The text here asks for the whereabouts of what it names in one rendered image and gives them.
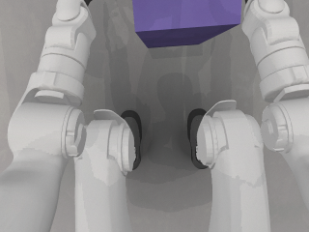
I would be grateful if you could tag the right robot forearm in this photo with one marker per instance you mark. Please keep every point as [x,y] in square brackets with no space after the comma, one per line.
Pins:
[278,50]

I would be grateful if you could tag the robot left upper arm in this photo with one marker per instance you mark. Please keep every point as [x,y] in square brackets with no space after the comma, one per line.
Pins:
[43,138]

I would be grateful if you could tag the robot right upper arm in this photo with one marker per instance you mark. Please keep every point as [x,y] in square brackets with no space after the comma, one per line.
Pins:
[285,129]

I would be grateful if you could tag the left robot shin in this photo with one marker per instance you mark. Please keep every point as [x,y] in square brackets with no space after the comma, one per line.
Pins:
[105,114]

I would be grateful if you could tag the left robot forearm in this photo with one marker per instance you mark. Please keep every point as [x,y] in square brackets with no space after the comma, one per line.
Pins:
[63,63]

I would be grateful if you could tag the carton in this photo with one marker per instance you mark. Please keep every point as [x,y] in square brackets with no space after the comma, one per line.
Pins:
[164,23]

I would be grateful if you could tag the robot left thigh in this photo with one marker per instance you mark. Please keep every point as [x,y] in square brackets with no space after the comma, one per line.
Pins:
[100,178]

